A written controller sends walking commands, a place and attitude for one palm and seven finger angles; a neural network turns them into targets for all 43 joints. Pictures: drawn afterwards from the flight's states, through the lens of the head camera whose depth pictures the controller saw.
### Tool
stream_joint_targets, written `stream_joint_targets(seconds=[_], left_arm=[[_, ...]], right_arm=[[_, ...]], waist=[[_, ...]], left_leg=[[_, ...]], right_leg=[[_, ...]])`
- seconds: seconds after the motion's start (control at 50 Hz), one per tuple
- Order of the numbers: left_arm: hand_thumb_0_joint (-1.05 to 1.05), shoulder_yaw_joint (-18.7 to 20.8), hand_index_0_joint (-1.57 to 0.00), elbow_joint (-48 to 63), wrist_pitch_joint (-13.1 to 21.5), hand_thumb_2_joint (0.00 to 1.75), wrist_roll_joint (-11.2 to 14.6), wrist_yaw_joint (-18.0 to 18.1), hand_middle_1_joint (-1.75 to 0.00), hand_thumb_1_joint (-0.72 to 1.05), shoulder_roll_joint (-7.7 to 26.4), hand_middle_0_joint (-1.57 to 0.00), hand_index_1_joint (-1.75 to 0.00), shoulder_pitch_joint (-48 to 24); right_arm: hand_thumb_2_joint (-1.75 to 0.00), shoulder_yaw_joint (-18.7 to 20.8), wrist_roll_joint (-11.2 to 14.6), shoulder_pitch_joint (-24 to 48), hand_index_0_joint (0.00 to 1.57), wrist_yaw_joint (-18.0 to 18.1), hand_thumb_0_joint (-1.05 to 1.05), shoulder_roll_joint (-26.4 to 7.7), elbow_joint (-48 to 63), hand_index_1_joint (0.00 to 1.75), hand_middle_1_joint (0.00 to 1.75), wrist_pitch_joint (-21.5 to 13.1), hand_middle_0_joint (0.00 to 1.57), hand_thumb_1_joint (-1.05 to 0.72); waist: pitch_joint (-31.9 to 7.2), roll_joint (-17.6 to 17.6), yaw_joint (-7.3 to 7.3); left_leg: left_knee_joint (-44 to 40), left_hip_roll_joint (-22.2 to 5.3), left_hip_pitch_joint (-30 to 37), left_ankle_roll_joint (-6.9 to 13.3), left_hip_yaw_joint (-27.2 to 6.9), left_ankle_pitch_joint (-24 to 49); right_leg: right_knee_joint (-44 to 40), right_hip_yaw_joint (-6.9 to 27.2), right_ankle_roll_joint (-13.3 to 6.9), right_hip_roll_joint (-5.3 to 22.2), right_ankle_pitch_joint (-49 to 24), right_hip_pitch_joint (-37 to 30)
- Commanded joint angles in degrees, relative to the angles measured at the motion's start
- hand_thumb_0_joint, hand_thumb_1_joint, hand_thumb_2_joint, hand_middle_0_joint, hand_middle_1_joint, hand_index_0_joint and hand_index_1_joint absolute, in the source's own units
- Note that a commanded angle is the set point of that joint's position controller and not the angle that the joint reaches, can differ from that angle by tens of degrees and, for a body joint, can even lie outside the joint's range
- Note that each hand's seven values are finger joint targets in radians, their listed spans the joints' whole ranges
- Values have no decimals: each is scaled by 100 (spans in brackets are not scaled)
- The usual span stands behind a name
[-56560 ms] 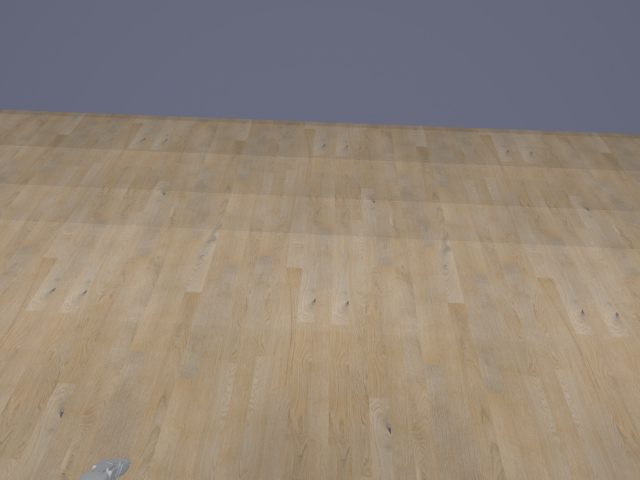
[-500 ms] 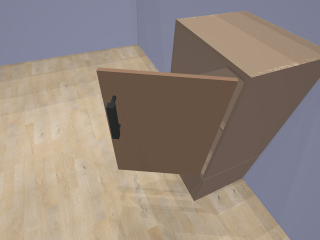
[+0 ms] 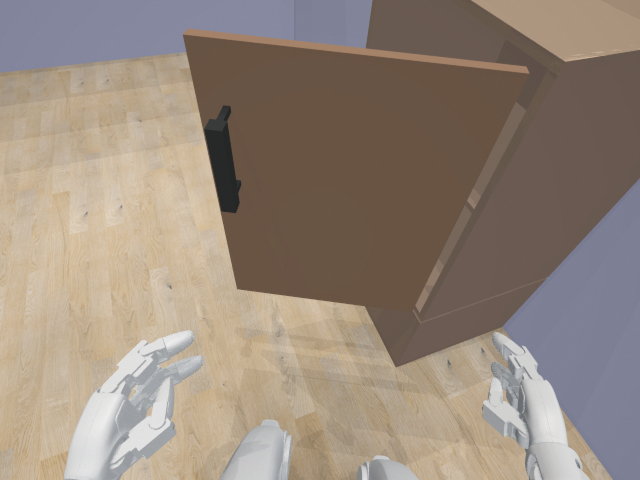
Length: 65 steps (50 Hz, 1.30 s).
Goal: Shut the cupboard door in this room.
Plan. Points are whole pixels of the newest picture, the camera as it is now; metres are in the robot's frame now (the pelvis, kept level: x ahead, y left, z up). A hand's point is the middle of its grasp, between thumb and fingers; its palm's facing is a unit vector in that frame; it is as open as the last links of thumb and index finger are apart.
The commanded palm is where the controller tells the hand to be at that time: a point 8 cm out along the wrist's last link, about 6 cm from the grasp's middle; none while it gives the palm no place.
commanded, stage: raise the hand and make a fist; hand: left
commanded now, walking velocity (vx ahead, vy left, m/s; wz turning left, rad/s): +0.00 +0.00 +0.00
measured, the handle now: (227, 161) +0.53 +0.20 +0.08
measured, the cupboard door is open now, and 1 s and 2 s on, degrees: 62 62 62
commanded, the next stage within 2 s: bring the fist close to the handle in 1.50 s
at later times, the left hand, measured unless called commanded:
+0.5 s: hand (166, 372) +0.22 +0.19 +0.06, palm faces -0.03 -1.00 -0.02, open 3.8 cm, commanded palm +0.19 +0.24 +0.07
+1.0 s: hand (155, 345) +0.24 +0.20 +0.08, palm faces -0.03 -1.00 -0.03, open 3.1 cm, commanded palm +0.22 +0.26 +0.08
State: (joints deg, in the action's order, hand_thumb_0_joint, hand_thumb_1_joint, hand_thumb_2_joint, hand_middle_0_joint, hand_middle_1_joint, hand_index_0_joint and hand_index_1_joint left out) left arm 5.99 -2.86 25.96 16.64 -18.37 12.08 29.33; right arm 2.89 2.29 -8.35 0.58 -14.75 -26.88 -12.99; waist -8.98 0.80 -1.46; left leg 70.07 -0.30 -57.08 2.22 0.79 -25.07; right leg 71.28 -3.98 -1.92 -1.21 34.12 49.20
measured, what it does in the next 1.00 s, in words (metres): stands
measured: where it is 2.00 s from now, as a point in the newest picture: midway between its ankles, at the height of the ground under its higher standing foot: outside the picture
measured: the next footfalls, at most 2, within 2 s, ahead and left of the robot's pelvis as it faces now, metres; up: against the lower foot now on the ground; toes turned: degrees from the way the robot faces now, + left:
none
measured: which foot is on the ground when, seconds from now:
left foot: down 0.00-1.00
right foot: down 0.00-1.00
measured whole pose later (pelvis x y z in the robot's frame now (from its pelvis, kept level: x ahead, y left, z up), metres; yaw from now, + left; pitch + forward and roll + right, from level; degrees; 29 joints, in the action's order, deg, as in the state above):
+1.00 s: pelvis +0.02 +0.02 +0.02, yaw +0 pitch +13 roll -4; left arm 7.1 3.9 20.9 16.3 -14.5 15.2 23.9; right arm -2.2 2.2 -13.4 2.3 -12.6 -27.5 -8.7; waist -8.6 -2.7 -0.7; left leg 65.5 -0.6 -53.9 3.3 -0.3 -25.3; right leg 62.6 -4.5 -0.6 -2.1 31.9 44.3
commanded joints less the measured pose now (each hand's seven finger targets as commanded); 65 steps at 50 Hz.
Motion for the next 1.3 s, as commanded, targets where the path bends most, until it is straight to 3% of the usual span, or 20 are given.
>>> stream_joint_targets(seconds=[0.0,0.02,0.08,0.14,0.22,0.32,0.34,0.4,0.5,0.52,0.62,0.74,0.78,0.82,0.98,1.02,1.06,1.14,1.22,1.28], left_arm=[[0,302,-58,2971,608,90,47,442,-72,90,770,-58,-72,-448],[0,211,-60,3136,728,90,-5,471,-74,90,805,-60,-74,-784],[0,80,-66,2482,791,90,-37,276,-80,90,647,-66,-80,-623],[0,279,-71,1905,335,90,67,-48,-86,90,721,-71,-86,-108],[0,941,-79,1747,-294,90,282,-166,-94,90,1039,-79,-94,276],[0,958,-88,2049,-131,90,403,31,-104,90,864,-88,-104,282],[0,793,-90,2046,-42,90,400,39,-106,90,718,-90,-106,274],[0,628,-95,1885,147,90,341,41,-112,90,656,-95,-112,235],[0,545,-104,1932,233,90,284,61,-122,90,758,-104,-122,12],[0,646,-106,1974,217,90,261,111,-124,90,918,-106,-124,-89],[0,603,-115,2386,200,90,163,367,-134,90,934,-115,-134,-168],[0,332,-126,1937,-119,90,13,465,-146,90,721,-126,-146,-303],[0,364,-130,1967,-147,90,18,464,-150,90,779,-130,-150,-443],[0,518,-130,1917,-156,90,9,477,-150,90,953,-130,-150,-595],[0,456,-130,1849,-124,90,73,372,-150,90,897,-130,-150,-982],[0,591,-130,1773,-172,90,58,382,-150,90,1064,-130,-150,-1051],[0,513,-130,1784,-203,90,64,362,-150,90,968,-130,-150,-1085],[0,537,-130,1547,-292,90,117,334,-150,90,918,-130,-150,-945],[0,676,-130,1566,-189,90,139,335,-150,90,1073,-130,-150,-1018],[0,607,-130,1608,-84,90,173,335,-150,90,965,-130,-150,-1028]], right_arm=[[-90,130,-19,-27,20,201,0,-541,858,30,30,-281,20,-90],[-90,110,-42,-81,20,238,0,-558,728,30,30,-308,20,-90],[-90,86,-49,-134,20,278,0,-547,450,30,30,-369,20,-90],[-90,80,21,-69,20,313,0,-512,463,30,30,-330,20,-90],[-90,95,89,61,20,357,0,-417,576,30,30,-140,20,-90],[-90,92,43,-18,20,350,0,-350,553,30,30,-77,20,-90],[-90,90,30,-68,20,330,0,-352,567,30,30,-86,20,-90],[-90,114,32,-124,20,306,0,-426,545,30,30,-88,20,-90],[-90,108,48,-149,20,330,0,-530,648,30,30,-66,20,-90],[-90,111,46,-151,20,344,0,-552,635,30,30,-48,20,-90],[-90,88,47,-186,20,305,0,-569,686,30,30,-10,20,-90],[-90,6,47,-229,20,280,0,-620,766,30,30,125,20,-90],[-90,-31,34,-252,20,254,0,-627,783,30,30,123,20,-90],[-90,-46,12,-251,20,259,0,-657,770,30,30,132,20,-90],[-90,-111,20,-306,20,235,0,-683,767,30,30,78,20,-90],[-90,-104,18,-320,20,239,0,-714,738,30,30,80,20,-90],[-90,-115,28,-339,20,236,0,-706,744,30,30,76,20,-90],[-90,-109,39,-353,20,233,0,-680,738,30,30,80,20,-90],[-90,-73,18,-366,20,231,0,-695,688,30,30,65,20,-90],[-90,-72,23,-363,20,207,0,-671,701,30,30,67,20,-90]], waist=[[-945,-857,139],[-931,-740,268],[-783,-633,371],[-1053,-359,202],[-1550,12,-126],[-1513,55,-129],[-1425,92,-54],[-1188,68,50],[-1044,-187,49],[-1025,-177,41],[-1289,-732,-23],[-830,-510,147],[-898,-683,128],[-886,-615,119],[-953,-652,159],[-952,-592,141],[-1002,-681,141],[-951,-463,127],[-1025,-393,97],[-1071,-454,99]], left_leg=[[-1044,-59,1325,-4,-610,-224],[-869,-80,1250,20,-641,-133],[-536,-101,987,12,-603,175],[-465,-72,780,1,-518,369],[-449,-33,713,-6,-474,801],[-616,-72,958,-38,-502,1184],[-666,-75,963,-54,-507,1171],[-734,-85,957,-61,-502,918],[-931,-89,1013,-45,-504,493],[-947,-104,1026,-36,-526,470],[-1380,-163,1733,-74,-704,504],[-1734,-199,1765,-92,-835,-21],[-1814,-196,1903,-121,-886,-4],[-1813,-196,1897,-117,-907,-14],[-1863,-183,2096,-126,-865,134],[-1885,-187,2078,-118,-889,127],[-1897,-177,2161,-121,-835,279],[-1830,-125,2017,-86,-692,446],[-1659,-102,1933,-76,-593,746],[-1603,-85,1915,-76,-537,825]], right_leg=[[-1464,551,-71,-114,-289,289],[-1359,520,-55,-162,-400,445],[-1313,504,-29,-160,-535,620],[-1454,676,54,-85,-662,212],[-1546,996,308,76,-1425,-580],[-1357,749,322,56,-2197,-650],[-1326,672,299,63,-2202,-587],[-1364,608,250,34,-1771,-288],[-1473,529,95,-32,-914,-84],[-1477,533,74,-60,-852,-106],[-1371,194,-38,-158,-1045,-83],[-1581,55,-23,-181,-813,-26],[-1589,30,-40,-175,-855,-74],[-1604,43,-47,-191,-868,-102],[-1714,55,-42,-170,-976,-226],[-1743,72,-42,-182,-991,-266],[-1767,64,-39,-161,-1073,-335],[-1878,122,-20,-148,-1190,-546],[-1834,206,-17,-141,-1407,-646],[-1806,235,-8,-117,-1464,-647]])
